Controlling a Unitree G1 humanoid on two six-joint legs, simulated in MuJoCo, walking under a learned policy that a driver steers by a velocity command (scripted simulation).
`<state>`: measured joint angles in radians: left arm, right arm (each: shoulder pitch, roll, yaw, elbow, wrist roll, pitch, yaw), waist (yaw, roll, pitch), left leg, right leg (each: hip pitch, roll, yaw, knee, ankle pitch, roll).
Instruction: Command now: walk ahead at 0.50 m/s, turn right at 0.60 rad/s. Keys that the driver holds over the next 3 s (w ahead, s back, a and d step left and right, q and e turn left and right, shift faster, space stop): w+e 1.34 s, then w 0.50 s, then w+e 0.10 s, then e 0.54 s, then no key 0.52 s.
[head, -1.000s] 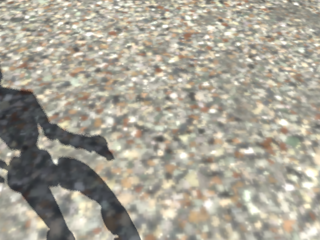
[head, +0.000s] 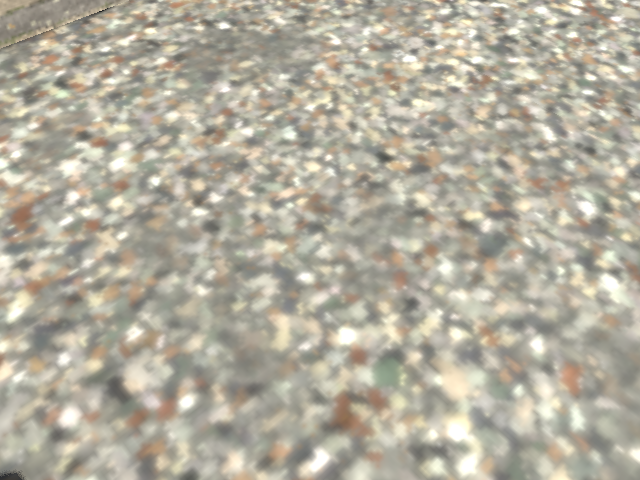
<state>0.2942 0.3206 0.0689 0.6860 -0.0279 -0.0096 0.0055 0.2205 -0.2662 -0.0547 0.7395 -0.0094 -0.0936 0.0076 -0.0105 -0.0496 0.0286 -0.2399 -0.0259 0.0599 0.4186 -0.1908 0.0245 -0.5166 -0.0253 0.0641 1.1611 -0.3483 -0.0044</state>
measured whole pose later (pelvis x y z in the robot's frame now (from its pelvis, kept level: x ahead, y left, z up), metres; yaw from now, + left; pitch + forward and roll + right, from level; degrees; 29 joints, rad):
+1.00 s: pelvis +0.55 -0.14 +0.00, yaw -36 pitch +1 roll +2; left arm 0.29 0.32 0.07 0.69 -0.03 -0.01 0.01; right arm 0.23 -0.27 -0.05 0.75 -0.01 -0.09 0.01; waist -0.01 -0.05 0.03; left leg -0.24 -0.02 0.07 0.41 -0.19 0.03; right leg -0.52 -0.03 0.07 1.16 -0.34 -0.01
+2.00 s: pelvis +0.95 -0.56 +0.00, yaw -57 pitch +1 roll +1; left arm 0.33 0.30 0.05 0.81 -0.03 -0.05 0.01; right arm 0.17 -0.26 -0.04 0.77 -0.01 -0.09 0.03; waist 0.01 -0.03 0.04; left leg -0.33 -0.02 0.09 0.48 -0.17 0.05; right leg -0.40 0.00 0.08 1.17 -0.39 -0.03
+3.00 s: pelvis +1.07 -0.75 +0.00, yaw -77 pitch -1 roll +0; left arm 0.17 0.26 0.05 0.74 0.02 0.04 0.02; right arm 0.19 -0.24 -0.01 0.83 -0.02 -0.03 0.00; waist -0.01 -0.01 0.03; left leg -0.23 0.00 0.00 0.53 -0.29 0.00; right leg -0.26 0.03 0.10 0.51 -0.24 0.02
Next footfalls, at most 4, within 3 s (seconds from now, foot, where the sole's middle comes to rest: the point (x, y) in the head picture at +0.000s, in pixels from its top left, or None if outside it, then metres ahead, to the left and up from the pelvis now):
0.34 right None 0.32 -0.17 -0.78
0.82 left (358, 401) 0.66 -0.08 -0.78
1.32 right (526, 379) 0.71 -0.46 -0.78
1.86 left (541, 254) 1.08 -0.59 -0.78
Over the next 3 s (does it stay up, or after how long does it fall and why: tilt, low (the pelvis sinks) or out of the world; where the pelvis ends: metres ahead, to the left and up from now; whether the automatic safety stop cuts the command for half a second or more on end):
stays up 1.07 -0.75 0.00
